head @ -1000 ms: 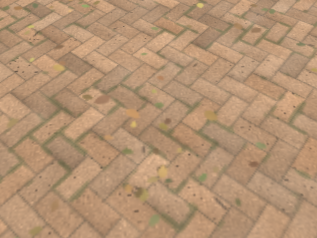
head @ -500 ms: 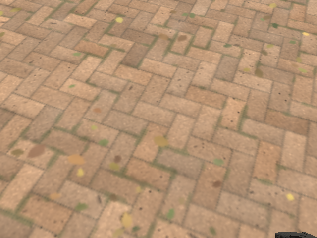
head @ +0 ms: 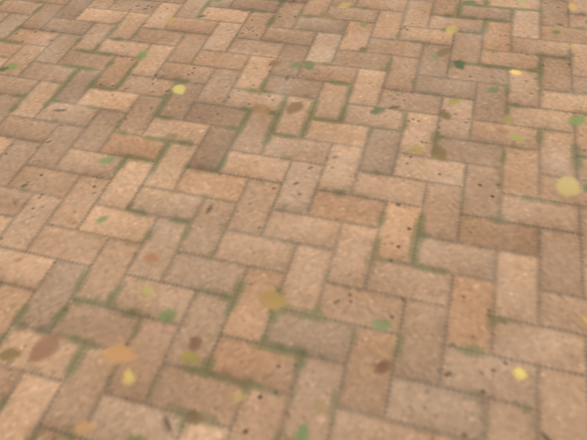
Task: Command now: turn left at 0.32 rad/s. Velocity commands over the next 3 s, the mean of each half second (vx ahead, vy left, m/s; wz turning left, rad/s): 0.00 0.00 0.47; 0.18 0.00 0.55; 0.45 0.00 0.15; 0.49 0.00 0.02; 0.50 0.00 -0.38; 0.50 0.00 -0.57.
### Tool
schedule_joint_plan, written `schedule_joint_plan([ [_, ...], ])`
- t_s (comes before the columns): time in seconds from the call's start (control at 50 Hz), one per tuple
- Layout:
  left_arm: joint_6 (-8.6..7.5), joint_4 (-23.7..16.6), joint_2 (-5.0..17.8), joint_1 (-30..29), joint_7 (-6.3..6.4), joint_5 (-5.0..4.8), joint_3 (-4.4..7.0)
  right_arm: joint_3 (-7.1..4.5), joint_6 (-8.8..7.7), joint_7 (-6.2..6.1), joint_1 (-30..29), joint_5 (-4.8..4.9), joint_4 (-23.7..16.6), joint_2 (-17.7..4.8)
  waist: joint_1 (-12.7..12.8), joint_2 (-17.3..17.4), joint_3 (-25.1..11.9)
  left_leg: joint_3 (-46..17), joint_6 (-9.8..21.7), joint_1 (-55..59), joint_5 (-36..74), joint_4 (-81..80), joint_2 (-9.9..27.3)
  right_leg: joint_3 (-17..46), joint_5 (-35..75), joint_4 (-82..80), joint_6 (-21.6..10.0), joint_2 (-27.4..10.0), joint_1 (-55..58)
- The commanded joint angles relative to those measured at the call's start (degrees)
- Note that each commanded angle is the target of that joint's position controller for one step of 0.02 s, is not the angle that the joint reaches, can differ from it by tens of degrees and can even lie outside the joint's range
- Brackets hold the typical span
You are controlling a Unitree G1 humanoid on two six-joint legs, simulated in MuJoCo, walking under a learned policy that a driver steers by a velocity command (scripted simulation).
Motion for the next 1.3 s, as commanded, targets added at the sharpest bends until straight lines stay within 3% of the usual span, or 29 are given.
schedule_joint_plan([
  [0.02, 0.3, -2.43, 10.76, 0.34, 1.19, -0.29, 3.73, -0.29, -0.3, -0.03, -4.57, 0.09, -5.87, -2.59, 3.2, -9.45, -4.1, 0.88, -1.04, -6.24, -0.49, -2.76, 1.84, 9.47, 26.67, -6.2, -11.26, -16.16, 10.82],
  [0.16, 1.0, -1.05, 13.61, -1.95, 0.7, -1.43, 5.32, -0.22, 0.38, 1.84, -2.38, -0.04, -8.46, -3.31, 1.88, -10.61, -5.74, 6.14, 3.03, 3.86, 2.46, -17.06, 0.98, 7.1, 29.05, -3.22, -10.84, -18.64, 8.84],
  [0.2, 1.06, -0.05, 13.26, -2.45, 0.71, -2.51, 5.44, -0.7, 0.45, 2.16, 1.25, -0.25, -7.66, -3.7, -0.5, -9.87, -6.13, 7.54, 6.13, 11.68, 12.76, -29.02, -0.94, 3.42, 23.21, 1.8, -6.48, -16.65, 5.32],
  [0.22, 0.86, 1.31, 11.6, 0.68, 0.45, -2.2, 5.21, -1.67, 0.38, 1.61, 2.41, -0.61, -7.62, -6.55, -0.08, -3.72, -6.21, 2.08, 8.65, 18.19, 24.4, -34.5, 0.58, -0.81, 12.83, 9.05, -1.7, -13.14, -0.39],
  [0.24, 0.5, -1.29, 7.44, -0.99, 0.03, 0.89, 3.86, -3.65, 0.08, 0.34, 4.11, -0.87, -8.5, -14.62, 0.96, 15.05, -6.54, -19.07, 16.4, 28.52, 50.47, -34.71, 16.01, -6.09, -14.16, 27.05, 5.11, -4.58, -18.32],
  [0.26, 0.23, -3.48, 8.76, -7.68, 0.39, 0.32, 4.02, -3.08, -1.21, 1.11, 5.06, -3.03, -9.78, -14.19, -3.35, 12.22, -8.47, -28.06, 27.32, 25.66, 53.42, -36.84, 22.72, 3.67, -27.47, 38.56, 6.4, 1.49, -24.59],
  [0.28, 0.39, -3.02, 10.75, -8.1, 0.52, -1.01, 4.7, -2.59, -2.53, 1.57, 3.24, -3.3, -10.11, -12.7, -2.76, 5.81, -7.47, -23.92, 26.77, 24.75, 48.54, -37.63, 20.41, 7.54, -24.74, 43.08, 5.88, 0.3, -26.02],
  [0.32, 0.7, -1.14, 11.33, -5.88, 1.22, -1.13, 5.25, -1.88, -3.29, 0.82, -2.5, -1.02, -10.67, -9.5, 0.41, 2.25, -4.59, -17.13, 20.53, 23.25, 40.12, -37.14, 14.26, 9.08, -14.81, 40.84, 5.4, -1.13, -27.31],
  [0.34, 0.78, -0.73, 11.99, -4.74, 1.57, -0.7, 5.57, -1.35, -3.05, 0.34, -4.12, -0.25, -11.08, -8.24, 1.39, 2.88, -4.38, -15.8, 19.28, 21.85, 39.58, -37.43, 12.78, 9.37, -11.43, 39.66, 5.82, -1.17, -25.84],
  [0.48, -0.04, -0.63, 9.69, -4.01, 1.25, -1.23, 4.96, -1.65, -1.96, -1.02, -2.11, -0.57, -12.29, -9.31, 0.57, 4.77, -5.45, -17.15, 18.69, 21.62, 30.11, -38.11, 9.53, 9.84, -4.17, 26.59, 7.88, 1.36, -21.62],
  [0.64, -2.03, -1.15, 10.55, -3.51, -0.33, -1.84, 5.05, -2.2, -0.91, -0.35, -4.43, -0.63, -14.28, -10.29, -0.12, 7.21, -5.1, -25.61, 18.7, 16.45, 26.12, -35.8, 8.14, 10.6, -6.55, 12.19, 6.8, 3.63, -11.53],
  [0.7, -3.03, -0.65, 10.39, -0.16, -1.32, -2.52, 5.21, -1.77, -0.52, -0.47, -5.69, 0.3, -14.91, -9.17, 2.08, 6.83, -6.28, -28.19, 16.96, 13.06, 8.8, -35.48, 5.26, 9.06, -1.64, 0.32, 4.52, 4.05, -2.69],
  [0.72, -3.33, 0.06, 10.41, 1.95, -1.41, -2.62, 5.44, -1.37, -0.46, -0.66, -5.97, 0.46, -15.01, -8.16, 3.6, 5.92, -5.55, -27.29, 15.23, 8.7, 1.63, -34.11, 2.97, 8.57, 1.81, -5.84, 3.21, 3.22, 3.58],
  [0.74, -3.46, 0.42, 13.02, 5.32, -1.08, -2.0, 6.09, -0.43, -0.72, -0.69, -4.54, 0.07, -15.12, -5.22, 4.18, 0.3, -7.16, -23.07, 12.12, 0.73, -8.42, -26.08, -0.51, 15.9, -2.06, -8.14, -0.05, -5.23, 12.8],
  [0.76, -3.34, 1.06, 17.58, 8.84, -0.88, -0.64, 6.78, 0.2, -1.33, -0.55, -3.28, 0.15, -16.34, -2.69, 3.29, -12.32, -6.61, -10.0, 8.89, -11.51, -11.97, -11.51, -9.08, 32.29, -14.72, -12.57, -7.03, -16.04, 17.4],
  [0.78, -4.17, 0.98, 17.82, 8.17, -1.53, 0.72, 6.9, -0.72, -2.37, -0.46, -5.8, -0.16, -18.06, -6.47, 3.52, -14.96, -1.43, -9.26, 7.88, -18.64, -8.38, -1.86, -4.97, 42.88, -22.71, -16.52, -12.15, -22.07, 11.76],
  [0.8, -4.65, -0.14, 14.71, 4.94, -1.23, 0.0, 6.0, -1.65, -2.68, -0.28, -5.55, -0.2, -17.27, -9.34, 2.54, -12.26, 1.21, -8.93, 7.12, -19.72, -3.49, 2.51, -2.24, 38.34, -24.49, -16.83, -11.47, -20.11, 9.85],
  [0.82, -4.69, -0.64, 12.77, 2.92, -0.7, -1.02, 5.39, -2.01, -2.58, -0.07, -3.85, -0.41, -15.83, -9.53, 1.79, -11.44, 1.95, -7.76, 5.89, -20.15, 0.34, 4.45, -1.51, 32.7, -22.28, -16.83, -9.0, -16.75, 10.15],
  [0.88, -4.79, -0.49, 11.64, 5.11, 0.25, -1.24, 4.56, -1.32, -3.08, 1.02, -4.65, -0.3, -15.89, -6.13, 3.68, -9.74, 1.91, -4.65, 3.57, -21.08, 9.26, 8.37, 0.49, 21.34, -11.33, -17.89, -6.54, -13.14, 10.42],
  [1.02, -5.29, 1.79, 13.8, 9.81, -1.16, -1.76, 4.82, 1.02, -5.23, 2.31, -10.16, -0.41, -17.92, -0.98, 5.97, -9.34, 2.96, 0.34, 2.98, -13.21, 16.78, -12.1, 1.79, 10.48, 1.43, -19.71, -8.19, -11.95, 8.11],
  [1.1, -4.83, 3.65, 15.89, 12.34, -2.0, -3.2, 5.28, 1.1, -5.78, 3.26, -11.55, 0.25, -18.53, -1.94, 5.93, -10.07, 3.82, 3.26, 5.6, -4.63, 13.84, -21.31, 1.05, 9.52, 4.48, -18.16, -8.12, -14.33, 7.39],
  [1.14, -4.24, 4.32, 16.47, 11.37, -2.12, -3.65, 5.23, 0.19, -5.95, 3.26, -6.59, 0.31, -17.43, -3.59, 1.7, -9.92, 1.98, 4.87, 8.25, 4.13, 14.83, -26.85, -0.95, 8.26, 14.43, -12.95, -6.78, -14.79, 7.34],
  [1.16, -4.16, 4.73, 15.17, 11.83, -2.09, -3.53, 4.68, -1.14, -5.87, 2.89, 0.31, 0.19, -15.14, -5.8, -1.79, -7.95, -2.3, 5.89, 9.92, 14.69, 16.19, -29.16, -2.82, 5.14, 24.67, -3.94, -5.22, -12.43, 5.61],
  [1.18, -4.45, 4.5, 12.66, 12.27, -1.97, -2.82, 3.61, -2.53, -5.64, 2.25, 9.08, -0.01, -13.1, -8.66, -6.02, -5.2, -8.88, 2.18, 11.7, 28.44, 16.28, -28.27, 0.02, 1.38, 24.58, 9.75, -2.66, -9.33, -0.7],
  [1.2, -5.32, 0.93, 6.55, 14.13, -2.06, -1.18, 1.46, -3.64, -5.4, 1.47, 15.33, -1.42, -12.69, -15.63, -5.64, 11.25, -16.54, -25.55, 19.89, 46.62, 8.23, -32.29, 16.93, -1.11, -0.47, 33.88, 2.35, -1.54, -22.19],
  [1.22, -6.61, 1.17, 9.1, 12.8, -1.87, -2.1, 1.91, -2.76, -5.99, 1.82, 16.45, -1.0, -12.68, -13.13, -6.37, 11.82, -20.55, -42.86, 24.26, 45.65, 1.7, -41.13, 21.5, 8.66, -17.85, 44.17, 2.37, 1.59, -29.17],
  [1.24, -7.04, 0.28, 13.04, 9.88, -2.24, -3.81, 3.14, -1.47, -6.47, 2.16, 12.58, -0.93, -12.4, -9.82, -5.3, 8.61, -12.61, -34.79, 22.19, 40.5, 0.02, -41.64, 19.97, 9.77, -14.34, 47.86, 1.37, -2.05, -34.33],
  [1.28, -7.0, 0.07, 12.09, 6.29, -2.28, -2.7, 2.88, -0.16, -6.63, 2.42, 6.26, -0.91, -12.48, -5.78, -2.22, 3.55, -4.18, -21.82, 19.58, 27.7, 6.2, -43.38, 14.6, 7.94, -4.79, 43.01, 0.39, -6.21, -32.6],
  [1.3, -6.52, 0.38, 11.72, 6.92, -2.38, -2.14, 3.06, 0.28, -6.87, 2.51, 3.97, -1.4, -12.72, -4.51, -0.27, 4.22, -2.27, -18.01, 18.86, 22.69, 11.29, -45.16, 12.58, 8.35, -1.37, 40.16, 0.6, -7.53, -29.34],
])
